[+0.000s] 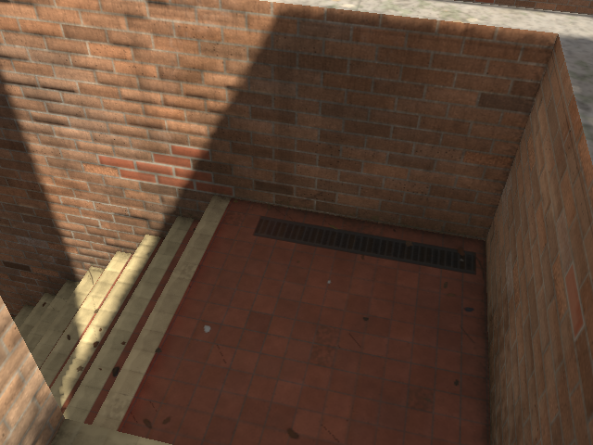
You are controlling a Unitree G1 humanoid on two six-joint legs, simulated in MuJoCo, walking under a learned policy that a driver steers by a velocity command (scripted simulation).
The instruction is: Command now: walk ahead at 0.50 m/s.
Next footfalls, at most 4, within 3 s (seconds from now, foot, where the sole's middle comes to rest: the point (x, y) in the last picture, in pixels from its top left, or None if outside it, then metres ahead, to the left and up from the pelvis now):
0.12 right None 0.15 -0.11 -0.91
0.62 left None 0.43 -0.01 -1.11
1.06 right None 0.61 -0.21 -1.32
1.56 left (325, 436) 1.01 -0.08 -1.52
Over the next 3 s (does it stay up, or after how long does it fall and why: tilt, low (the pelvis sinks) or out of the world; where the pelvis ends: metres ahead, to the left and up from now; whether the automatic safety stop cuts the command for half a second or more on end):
stays up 1.58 0.13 -0.76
